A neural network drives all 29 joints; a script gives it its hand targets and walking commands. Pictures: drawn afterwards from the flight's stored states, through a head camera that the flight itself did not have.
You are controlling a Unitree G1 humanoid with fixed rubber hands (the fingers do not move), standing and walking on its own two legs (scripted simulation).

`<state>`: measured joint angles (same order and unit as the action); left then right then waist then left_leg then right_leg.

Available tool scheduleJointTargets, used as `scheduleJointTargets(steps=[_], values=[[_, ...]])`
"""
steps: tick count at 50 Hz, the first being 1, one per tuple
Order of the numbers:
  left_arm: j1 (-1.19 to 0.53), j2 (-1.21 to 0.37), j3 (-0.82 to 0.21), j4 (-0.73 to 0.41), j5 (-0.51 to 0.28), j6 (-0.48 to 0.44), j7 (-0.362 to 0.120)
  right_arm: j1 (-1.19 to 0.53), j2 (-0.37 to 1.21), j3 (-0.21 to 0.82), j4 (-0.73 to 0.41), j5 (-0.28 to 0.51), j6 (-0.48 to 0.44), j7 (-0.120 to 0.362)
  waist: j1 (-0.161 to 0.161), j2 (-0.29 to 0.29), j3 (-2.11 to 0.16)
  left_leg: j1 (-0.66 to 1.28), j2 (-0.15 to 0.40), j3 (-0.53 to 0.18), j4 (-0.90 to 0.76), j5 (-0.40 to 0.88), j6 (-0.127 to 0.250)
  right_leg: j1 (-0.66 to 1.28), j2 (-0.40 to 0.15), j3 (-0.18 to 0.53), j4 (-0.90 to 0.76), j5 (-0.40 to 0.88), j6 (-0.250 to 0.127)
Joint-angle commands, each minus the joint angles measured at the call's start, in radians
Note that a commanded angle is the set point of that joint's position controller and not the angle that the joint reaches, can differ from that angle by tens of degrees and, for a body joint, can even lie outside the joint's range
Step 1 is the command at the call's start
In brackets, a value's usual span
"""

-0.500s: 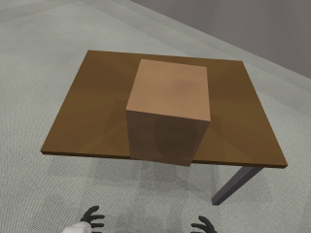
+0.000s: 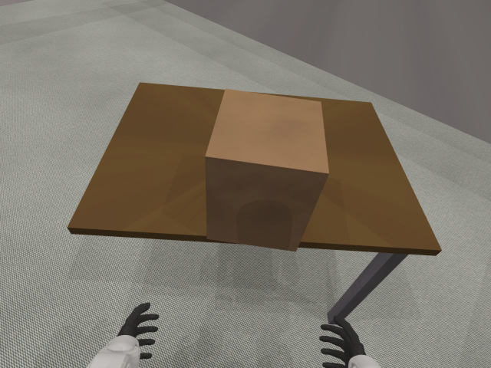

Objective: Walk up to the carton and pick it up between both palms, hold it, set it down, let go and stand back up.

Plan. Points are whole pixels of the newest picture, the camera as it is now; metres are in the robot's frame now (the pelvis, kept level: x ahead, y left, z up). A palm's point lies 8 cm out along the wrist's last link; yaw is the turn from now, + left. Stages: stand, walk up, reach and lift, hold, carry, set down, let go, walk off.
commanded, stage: reach and lift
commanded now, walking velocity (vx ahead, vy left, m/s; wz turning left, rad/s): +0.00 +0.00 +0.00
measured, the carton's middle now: (261, 172) +0.51 -0.05 +0.02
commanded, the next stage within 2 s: none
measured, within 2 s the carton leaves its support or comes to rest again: neither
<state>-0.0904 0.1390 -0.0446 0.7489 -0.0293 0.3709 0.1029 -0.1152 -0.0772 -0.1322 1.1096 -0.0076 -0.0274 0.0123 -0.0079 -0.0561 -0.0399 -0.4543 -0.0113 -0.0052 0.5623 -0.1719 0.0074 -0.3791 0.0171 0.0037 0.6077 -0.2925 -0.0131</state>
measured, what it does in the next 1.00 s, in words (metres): stands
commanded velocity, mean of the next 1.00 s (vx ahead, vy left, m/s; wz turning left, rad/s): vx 0.00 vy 0.00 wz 0.00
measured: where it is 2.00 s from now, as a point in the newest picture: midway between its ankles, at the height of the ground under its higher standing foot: outside the picture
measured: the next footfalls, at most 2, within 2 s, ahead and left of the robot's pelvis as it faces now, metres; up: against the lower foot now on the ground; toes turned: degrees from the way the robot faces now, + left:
none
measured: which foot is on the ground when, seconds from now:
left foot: down 0.00-1.00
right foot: down 0.00-1.00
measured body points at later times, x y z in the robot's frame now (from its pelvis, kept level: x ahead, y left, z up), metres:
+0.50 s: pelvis -0.01 +0.02 -0.01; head -0.02 +0.04 +0.44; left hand +0.22 +0.18 -0.09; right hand +0.20 -0.21 -0.08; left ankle +0.07 +0.11 -0.73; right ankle +0.01 -0.11 -0.73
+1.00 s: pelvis +0.01 +0.02 -0.01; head -0.01 +0.02 +0.44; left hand +0.28 +0.17 -0.05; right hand +0.23 -0.21 -0.05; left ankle +0.07 +0.11 -0.73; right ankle +0.01 -0.11 -0.73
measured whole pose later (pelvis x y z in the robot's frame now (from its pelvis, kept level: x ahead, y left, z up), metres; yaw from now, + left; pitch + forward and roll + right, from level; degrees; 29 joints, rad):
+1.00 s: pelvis +0.01 +0.02 -0.01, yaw -2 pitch +5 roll +0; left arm -0.09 0.12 -0.18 0.79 -0.18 -0.20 0.17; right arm -0.02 -0.14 -0.04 0.85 0.13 -0.35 0.02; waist -0.02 -0.01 -0.15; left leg -0.52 -0.03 0.02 0.65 -0.23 0.04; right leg -0.46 0.00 0.05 0.69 -0.33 0.02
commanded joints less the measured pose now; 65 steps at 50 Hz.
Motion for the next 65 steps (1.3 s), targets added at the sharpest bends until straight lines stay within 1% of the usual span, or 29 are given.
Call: scheduleJointTargets(steps=[1, 8, 11, 17, 19, 25, 27, 29, 35, 37, 41, 42, 49, 50, 52, 57, 59, 62, 65], values=[[-0.111, 0.045, 0.003, -0.134, 0.001, -0.057, 0.012, -0.074, -0.145, -0.020, -0.128, 0.003, -0.059, -0.005, -0.008, 0.041, -0.159, 0.305, -0.001, -0.055, -0.041, -0.016, -0.025, -0.148, -0.030, 0.058, -0.143, 0.033, -0.044], [-0.092, 0.028, -0.030, -0.216, -0.028, -0.108, 0.043, -0.066, -0.148, -0.019, -0.284, 0.012, -0.090, 0.019, 0.006, 0.020, -0.179, 0.272, 0.005, -0.060, -0.040, -0.115, -0.020, -0.155, -0.025, 0.051, -0.096, -0.001, -0.036], [-0.093, 0.030, -0.047, -0.261, -0.039, -0.129, 0.057, -0.058, -0.149, -0.017, -0.334, 0.027, -0.097, 0.033, 0.013, 0.031, -0.196, 0.263, 0.006, -0.059, -0.041, -0.135, -0.020, -0.156, -0.023, 0.049, -0.078, 0.003, -0.033], [-0.087, 0.032, -0.082, -0.300, -0.059, -0.169, 0.069, -0.025, -0.158, -0.003, -0.386, 0.063, -0.105, 0.046, 0.012, 0.044, -0.203, 0.243, 0.000, -0.052, -0.041, -0.167, -0.021, -0.164, -0.022, 0.049, -0.069, 0.011, -0.026], [-0.087, 0.032, -0.092, -0.299, -0.061, -0.180, 0.072, -0.015, -0.161, 0.002, -0.392, 0.076, -0.108, 0.045, 0.012, 0.054, -0.198, 0.230, -0.001, -0.050, -0.044, -0.184, -0.021, -0.165, -0.020, 0.046, -0.068, 0.009, -0.025], [-0.128, 0.026, -0.100, -0.277, -0.080, -0.228, 0.075, -0.038, -0.170, 0.024, -0.436, 0.105, -0.123, 0.031, 0.012, 0.048, -0.174, 0.198, 0.002, -0.048, -0.056, -0.230, -0.013, -0.152, -0.015, 0.036, -0.068, -0.012, -0.018], [-0.138, 0.017, -0.104, -0.252, -0.089, -0.254, 0.073, -0.036, -0.174, 0.027, -0.428, 0.111, -0.134, 0.025, 0.006, 0.052, -0.174, 0.199, 0.004, -0.048, -0.058, -0.234, -0.010, -0.151, -0.015, 0.035, -0.071, -0.009, -0.017], [-0.145, 0.015, -0.102, -0.237, -0.094, -0.287, 0.074, -0.035, -0.183, 0.029, -0.433, 0.113, -0.151, 0.021, 0.008, 0.051, -0.175, 0.198, 0.007, -0.049, -0.061, -0.227, -0.007, -0.146, -0.012, 0.030, -0.071, -0.008, -0.015], [-0.191, 0.016, -0.103, -0.173, -0.117, -0.401, 0.075, -0.069, -0.188, 0.034, -0.447, 0.112, -0.216, 0.016, 0.004, 0.022, -0.187, 0.193, 0.009, -0.048, -0.047, -0.217, 0.007, -0.166, -0.015, 0.028, -0.075, -0.032, -0.009], [-0.214, 0.021, -0.104, -0.174, -0.126, -0.441, 0.076, -0.084, -0.182, 0.039, -0.461, 0.116, -0.241, 0.013, 0.004, 0.014, -0.211, 0.202, 0.006, -0.045, -0.033, -0.198, 0.012, -0.181, -0.022, 0.032, -0.075, -0.037, -0.009], [-0.238, 0.025, -0.110, -0.147, -0.140, -0.514, 0.075, -0.107, -0.173, 0.055, -0.456, 0.124, -0.287, 0.012, 0.002, 0.019, -0.235, 0.189, 0.007, -0.042, -0.021, -0.185, 0.016, -0.185, -0.023, 0.030, -0.068, -0.036, -0.006], [-0.236, 0.024, -0.109, -0.138, -0.144, -0.532, 0.074, -0.104, -0.167, 0.059, -0.459, 0.126, -0.301, 0.011, 0.002, 0.013, -0.238, 0.187, 0.007, -0.044, -0.019, -0.179, 0.018, -0.183, -0.024, 0.029, -0.067, -0.032, -0.003], [-0.230, 0.024, -0.111, -0.108, -0.147, -0.650, 0.069, -0.116, -0.157, 0.076, -0.401, 0.142, -0.404, 0.011, -0.004, 0.030, -0.278, 0.215, 0.003, -0.047, -0.006, -0.083, 0.010, -0.190, -0.022, 0.033, -0.071, 0.017, -0.001], [-0.231, 0.022, -0.114, -0.110, -0.147, -0.667, 0.068, -0.121, -0.158, 0.077, -0.386, 0.144, -0.421, 0.013, -0.007, 0.040, -0.287, 0.222, 0.002, -0.050, -0.005, -0.063, 0.006, -0.186, -0.020, 0.032, -0.070, 0.031, -0.001], [-0.215, 0.024, -0.105, -0.085, -0.140, -0.693, 0.063, -0.116, -0.159, 0.083, -0.361, 0.147, -0.452, 0.010, -0.009, 0.033, -0.280, 0.228, 0.000, -0.051, 0.001, -0.038, 0.004, -0.179, -0.019, 0.036, -0.074, 0.049, 0.000], [-0.209, 0.022, -0.102, -0.107, -0.135, -0.760, 0.059, -0.140, -0.161, 0.095, -0.333, 0.160, -0.540, 0.011, -0.014, 0.025, -0.298, 0.253, -0.009, -0.061, 0.011, 0.041, -0.002, -0.156, -0.015, 0.050, -0.074, 0.118, 0.000], [-0.205, 0.026, -0.097, -0.110, -0.130, -0.781, 0.060, -0.149, -0.169, 0.095, -0.311, 0.164, -0.569, 0.015, -0.015, 0.023, -0.290, 0.243, -0.010, -0.064, 0.009, 0.049, -0.004, -0.135, -0.013, 0.055, -0.072, 0.130, -0.001], [-0.199, 0.027, -0.098, -0.123, -0.129, -0.802, 0.063, -0.163, -0.171, 0.107, -0.310, 0.179, -0.600, 0.015, -0.013, 0.015, -0.277, 0.228, -0.014, -0.067, 0.007, 0.033, -0.005, -0.114, -0.011, 0.062, -0.071, 0.133, -0.001], [-0.201, 0.027, -0.104, -0.155, -0.129, -0.817, 0.066, -0.171, -0.180, 0.109, -0.304, 0.194, -0.626, 0.018, -0.015, 0.021, -0.290, 0.228, -0.019, -0.071, 0.004, 0.043, -0.008, -0.092, -0.011, 0.067, -0.070, 0.155, -0.005]])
